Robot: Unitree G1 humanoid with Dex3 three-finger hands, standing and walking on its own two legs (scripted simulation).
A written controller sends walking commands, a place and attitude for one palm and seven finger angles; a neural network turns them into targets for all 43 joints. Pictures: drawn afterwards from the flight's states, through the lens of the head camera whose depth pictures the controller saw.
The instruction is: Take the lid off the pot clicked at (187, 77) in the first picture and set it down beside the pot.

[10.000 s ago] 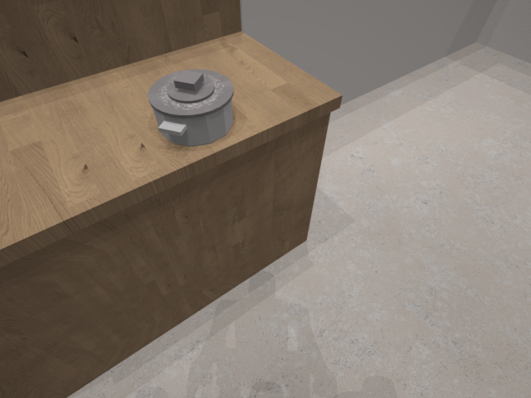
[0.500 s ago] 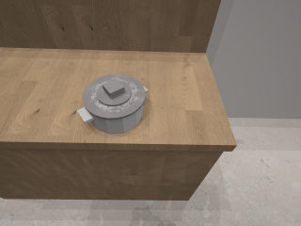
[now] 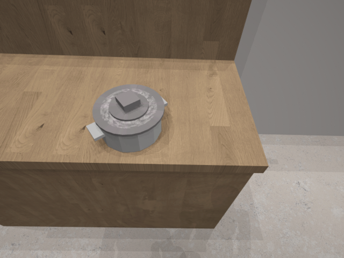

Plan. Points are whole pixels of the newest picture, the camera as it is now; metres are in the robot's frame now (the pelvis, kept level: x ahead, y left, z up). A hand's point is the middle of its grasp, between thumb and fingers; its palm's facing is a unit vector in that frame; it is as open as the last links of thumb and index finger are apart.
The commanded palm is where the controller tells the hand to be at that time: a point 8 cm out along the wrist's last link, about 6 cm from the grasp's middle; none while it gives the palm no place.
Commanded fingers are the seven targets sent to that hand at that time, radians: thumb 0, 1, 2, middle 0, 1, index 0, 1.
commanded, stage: look again from close up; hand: left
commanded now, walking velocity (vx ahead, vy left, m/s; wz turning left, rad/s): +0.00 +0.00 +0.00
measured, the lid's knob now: (127, 100) +0.46 +0.15 +0.10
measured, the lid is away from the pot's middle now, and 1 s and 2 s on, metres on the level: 0.00 0.00 0.00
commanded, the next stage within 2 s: lift the closed hand beside the body in 0.24 s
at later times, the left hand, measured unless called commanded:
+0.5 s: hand out of the picture +0.10 +0.20 -0.10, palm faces +0.16 -0.94 -0.30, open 6.8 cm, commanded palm +0.08 +0.24 -0.04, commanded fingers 0.00 0.90 0.90 -0.60 -0.73 -0.60 -0.73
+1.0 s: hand out of the picture +0.09 +0.22 +0.01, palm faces +0.35 -0.87 -0.34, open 3.1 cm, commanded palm +0.04 +0.25 +0.05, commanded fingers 0.00 0.90 0.90 -1.30 -1.50 -1.30 -1.50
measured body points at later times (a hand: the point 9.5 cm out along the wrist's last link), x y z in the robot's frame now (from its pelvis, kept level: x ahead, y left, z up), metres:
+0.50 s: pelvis -0.01 +0.01 +0.00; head -0.01 +0.00 +0.45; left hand +0.09 +0.25 -0.08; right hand +0.06 -0.23 -0.14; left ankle -0.06 +0.09 -0.74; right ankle +0.00 -0.14 -0.74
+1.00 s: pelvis -0.02 -0.02 +0.00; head -0.03 -0.03 +0.45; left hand +0.07 +0.26 +0.04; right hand +0.19 -0.21 -0.07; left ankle -0.06 +0.09 -0.74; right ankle +0.00 -0.14 -0.74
